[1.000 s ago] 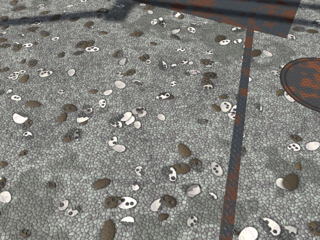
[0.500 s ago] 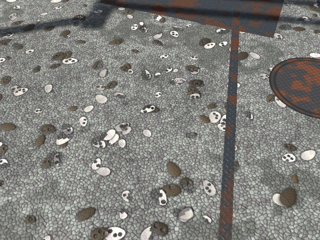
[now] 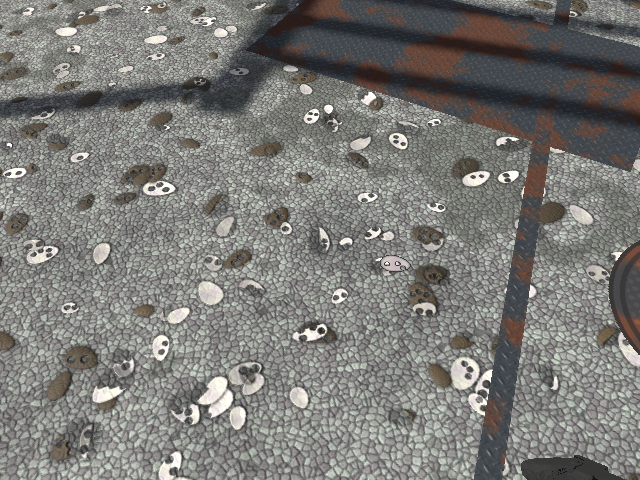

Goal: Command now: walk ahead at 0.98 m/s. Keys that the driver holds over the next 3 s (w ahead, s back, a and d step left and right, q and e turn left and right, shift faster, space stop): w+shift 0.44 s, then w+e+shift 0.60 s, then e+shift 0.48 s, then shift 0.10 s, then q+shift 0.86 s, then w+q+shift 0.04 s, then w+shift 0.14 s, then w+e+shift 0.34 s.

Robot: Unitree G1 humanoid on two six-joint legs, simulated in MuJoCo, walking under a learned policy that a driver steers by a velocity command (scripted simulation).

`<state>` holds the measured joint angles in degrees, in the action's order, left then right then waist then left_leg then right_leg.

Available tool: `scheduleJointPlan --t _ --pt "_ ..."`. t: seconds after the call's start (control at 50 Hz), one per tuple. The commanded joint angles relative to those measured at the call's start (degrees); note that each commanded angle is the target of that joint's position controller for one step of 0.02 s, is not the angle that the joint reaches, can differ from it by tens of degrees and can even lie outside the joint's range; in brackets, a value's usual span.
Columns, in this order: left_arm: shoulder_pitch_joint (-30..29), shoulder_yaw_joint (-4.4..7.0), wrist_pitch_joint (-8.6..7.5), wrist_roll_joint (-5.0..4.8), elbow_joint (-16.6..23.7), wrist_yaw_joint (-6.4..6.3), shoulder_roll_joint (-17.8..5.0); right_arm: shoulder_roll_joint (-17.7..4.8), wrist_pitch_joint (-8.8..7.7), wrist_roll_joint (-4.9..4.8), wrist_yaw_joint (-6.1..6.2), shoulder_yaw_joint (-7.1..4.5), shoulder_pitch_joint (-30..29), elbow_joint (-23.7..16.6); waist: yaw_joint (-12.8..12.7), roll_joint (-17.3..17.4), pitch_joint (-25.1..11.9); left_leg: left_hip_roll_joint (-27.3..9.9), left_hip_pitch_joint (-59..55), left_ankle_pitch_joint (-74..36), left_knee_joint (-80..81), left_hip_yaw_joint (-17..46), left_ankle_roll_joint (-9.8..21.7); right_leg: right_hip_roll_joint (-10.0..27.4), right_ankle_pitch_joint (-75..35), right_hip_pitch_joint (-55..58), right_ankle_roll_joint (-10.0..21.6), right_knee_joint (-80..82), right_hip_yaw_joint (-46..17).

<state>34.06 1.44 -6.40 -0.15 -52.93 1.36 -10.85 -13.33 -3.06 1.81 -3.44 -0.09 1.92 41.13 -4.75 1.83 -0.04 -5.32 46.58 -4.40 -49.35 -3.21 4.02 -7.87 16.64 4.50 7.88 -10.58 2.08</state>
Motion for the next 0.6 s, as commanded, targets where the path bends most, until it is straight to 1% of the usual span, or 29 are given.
scheduleJointPlan --t 0.02,0.04,0.06,0.08,0.1,0.12,0.14,0.16,0.18,0.2,0.22,0.24,0.26,0.28,0.3,0.32,0.34,0.36,0.4,0.42,0.44,0.46,0.48,0.5,0.52,0.54,0.56,0.58,0.6 --pt "2.0 0.78 -1.31 -0.39 1.4 -0.84 -7.2 -1.4 -1.02 -0.79 -0.28 0.54 -10.0 -4.8 0.3 -2.5 7.1 4.0 -8.1 -5.8 11.6 -5.5 1.2 13.1 -41.0 -6.0 -2.7 9.1 -5.0" --pt "2.4 0.64 -1.27 -0.1 0.7 -1.12 -7.7 -1.5 -1.08 -0.9 -0.09 0.76 -10.6 -5.0 0.8 -3.6 7.0 5.0 -9.8 -5.4 14.4 -5.9 2.1 13.7 -49.2 -3.0 -3.1 7.8 -3.9" --pt "1.9 0.65 -1.19 0.12 0.2 -1.47 -8.8 -2.3 -1.14 -0.91 0.23 0.68 -10.2 -4.8 1.6 -4.9 5.8 6.8 -12.5 -4.0 16.7 -6.4 2.9 14.4 -59.3 0.2 -3.6 5.5 -3.1" --pt "1.7 0.79 -1.0 0.39 -0.3 -1.91 -10.2 -3.5 -1.17 -0.72 0.64 0.33 -9.2 -4.3 2.6 -6.4 3.7 8.8 -15.4 -1.8 17.6 -7.0 3.6 15.4 -69.4 3.6 -4.0 2.2 -2.8" --pt "1.4 1.04 -0.53 0.87 -0.8 -2.59 -11.6 -5.0 -1.14 -0.72 1.17 -0.15 -7.2 -3.8 4.2 -8.3 1.8 10.6 -18.6 1.8 17.7 -7.0 4.1 16.6 -78.1 6.1 -4.2 -2.4 -2.9" --pt "0.5 1.3 0.15 1.66 -1.3 -3.23 -12.7 -7.3 -1.16 -0.77 1.79 -0.98 -0.7 -2.0 7.7 -9.3 -1.6 11.7 -24.9 4.9 18.3 -5.8 5.0 17.7 -83.4 7.3 -4.4 -10.9 -3.2" --pt "-1.3 1.71 0.93 2.32 -1.3 -3.63 -13.8 -9.8 -1.09 -0.96 2.67 -2.15 9.4 1.3 12.1 -9.6 -6.2 11.9 -34.3 8.1 19.0 -4.5 6.0 18.4 -84.1 6.1 -4.4 -23.1 -3.2" --pt "-6.1 2.16 1.45 2.47 -0.4 -3.64 -15.0 -11.6 -1.0 -0.75 3.7 -3.32 22.3 5.2 18.7 -9.0 -10.2 8.3 -48.4 10.1 21.5 -1.0 8.2 17.6 -76.2 -2.4 -3.9 -39.4 -2.2" --pt "-9.4 1.3 0.9 2.77 1.7 -3.01 -10.6 -14.8 -0.61 0.33 4.7 -4.77 31.5 7.0 20.8 -1.5 -15.8 -3.4 -61.8 25.1 16.9 10.6 10.8 11.3 -37.8 -16.7 -1.7 -61.5 -0.7" --pt "-1.0 -0.27 0.03 -1.14 3.8 -1.48 -3.3 -15.5 -0.75 1.82 3.97 -5.0 27.3 7.0 10.7 14.9 -20.1 -18.0 -77.8 34.0 24.9 46.9 21.3 1.6 12.1 -44.2 -4.2 -81.0 -6.4" --pt "-8.8 0.31 -0.44 0.08 4.5 -2.0 -9.2 -10.6 -0.89 0.22 3.14 -4.98 22.5 6.5 12.5 1.1 -12.4 -14.2 -70.0 38.6 32.3 44.3 18.8 6.6 4.0 -50.7 -0.9 -77.4 -8.7" --pt "-13.6 0.45 -0.75 0.07 6.0 -1.66 -9.3 -8.1 -1.45 0.02 2.93 -4.44 19.6 7.1 10.4 -0.9 -5.1 -13.0 -60.6 34.8 35.3 36.6 17.1 8.8 -0.1 -50.2 -0.5 -73.7 -8.4" --pt "-15.1 0.17 -0.63 0.63 6.3 -1.25 -8.2 -4.8 -1.9 0.51 2.67 -3.84 18.0 7.9 7.6 -5.6 -0.1 -11.0 -50.9 29.5 37.8 31.4 15.3 10.4 -1.0 -47.3 -0.4 -70.0 -8.2" --pt "-15.8 -0.1 0.21 1.69 6.7 -0.66 -7.0 -3.6 -2.52 0.62 2.86 -3.3 17.8 8.6 5.3 -5.8 2.4 -8.5 -44.0 27.4 38.8 27.3 13.6 11.7 -0.9 -44.9 -1.0 -67.8 -8.8" --pt "-14.9 -0.59 1.24 2.58 6.8 0.21 -5.4 -2.5 -3.0 0.27 3.15 -2.79 18.1 9.8 2.9 -4.5 3.9 -6.4 -38.8 28.1 40.9 23.9 12.0 12.8 -0.7 -43.1 -2.0 -65.4 -8.3" --pt "-16.1 -0.96 1.9 2.96 7.7 0.8 -4.3 -3.1 -3.59 -0.47 3.18 -2.79 18.9 10.6 2.0 -2.9 5.6 -5.6 -36.1 27.5 42.8 21.4 11.4 14.2 -0.6 -43.9 -2.9 -62.8 -7.7" --pt "-19.2 -1.27 2.26 3.34 9.2 1.23 -4.0 -4.4 -4.17 -1.08 3.04 -3.0 19.7 11.2 1.8 -2.2 7.5 -4.9 -34.0 25.7 44.8 19.0 11.1 15.4 -2.0 -46.1 -3.7 -60.3 -6.3" --pt "-23.2 -1.47 2.31 3.45 11.1 1.44 -4.6 -5.3 -4.64 -1.28 2.73 -3.12 20.1 11.3 2.2 -2.1 9.0 -3.7 -31.9 22.6 46.8 16.3 10.9 16.1 -5.4 -47.3 -4.3 -56.2 -4.7" --pt "-30.4 -1.87 1.92 3.01 14.1 1.78 -5.4 -6.0 -5.34 -1.55 2.21 -3.15 20.7 11.2 3.0 -2.2 11.1 -0.5 -28.6 11.4 48.4 9.9 9.5 16.8 -14.8 -44.6 -4.7 -43.4 -2.1" --pt "-32.7 -2.3 1.59 2.53 14.7 2.25 -4.9 -6.2 -5.72 -2.0 2.06 -3.16 21.2 11.2 3.6 -2.6 10.9 1.0 -26.3 5.7 49.0 6.9 8.2 15.8 -21.1 -38.8 -4.3 -36.0 -0.3" --pt "-35.0 -2.67 1.39 1.99 15.0 2.72 -4.1 -6.7 -6.13 -2.7 2.03 -3.15 23.3 11.8 4.8 -2.8 10.4 0.9 -25.7 0.1 51.2 5.8 7.5 14.2 -26.4 -33.3 -3.6 -31.5 2.3" --pt "-36.1 -2.75 1.41 1.45 15.1 2.84 -4.2 -8.5 -6.39 -2.85 2.06 -3.43 24.5 12.3 5.3 -1.8 10.1 -0.4 -29.0 -4.9 52.9 4.4 7.0 13.2 -29.7 -31.5 -2.7 -28.7 3.4" --pt "-37.2 -2.61 1.47 1.19 14.9 2.7 -5.0 -9.2 -6.4 -2.84 2.08 -3.48 26.0 13.0 6.1 -1.7 10.0 -1.0 -35.2 -10.7 52.9 2.6 6.0 12.4 -30.8 -32.7 -1.8 -26.1 4.4" --pt "-38.0 -2.43 1.53 1.24 14.9 2.49 -5.8 -9.7 -6.16 -2.43 2.21 -3.43 27.1 13.5 6.4 -0.9 9.3 -1.6 -42.1 -18.4 51.5 0.4 5.1 11.1 -29.9 -34.2 -0.8 -24.0 5.5" --pt "-38.5 -2.19 1.42 1.58 14.8 2.25 -6.7 -10.3 -5.75 -1.94 2.58 -3.35 28.3 13.8 6.8 0.5 8.0 -2.3 -48.0 -29.8 48.2 -1.2 3.9 9.0 -27.0 -34.5 0.1 -22.8 7.1" --pt "-37.9 -1.84 1.44 1.84 14.5 1.98 -7.7 -11.2 -5.15 -1.13 3.26 -3.37 29.3 14.2 6.1 2.9 5.5 -3.5 -53.1 -42.2 43.4 -2.6 2.9 6.3 -22.4 -33.4 0.8 -22.8 8.3" --pt "-34.7 -1.37 1.5 2.01 13.7 1.66 -8.7 -12.0 -4.27 -0.18 4.1 -3.48 29.4 14.5 3.9 5.3 2.3 -4.7 -56.1 -51.8 35.8 -3.9 1.9 3.8 -18.0 -29.9 1.6 -23.1 8.7" --pt "-26.4 -0.47 1.55 1.96 11.3 1.33 -10.6 -13.1 -3.26 0.69 4.92 -3.72 28.3 14.3 -0.4 7.2 -2.8 -5.8 -56.0 -57.0 24.0 -4.8 1.2 1.8 -14.4 -21.2 2.7 -23.5 8.0" --pt "-13.9 0.79 1.72 1.73 7.1 0.8 -12.8 -14.0 -2.34 1.06 5.44 -4.0 25.6 13.5 -6.3 7.2 -8.5 -5.6 -53.1 -56.4 8.3 -5.8 0.5 1.1 -13.0 -9.4 4.1 -21.7 6.9"
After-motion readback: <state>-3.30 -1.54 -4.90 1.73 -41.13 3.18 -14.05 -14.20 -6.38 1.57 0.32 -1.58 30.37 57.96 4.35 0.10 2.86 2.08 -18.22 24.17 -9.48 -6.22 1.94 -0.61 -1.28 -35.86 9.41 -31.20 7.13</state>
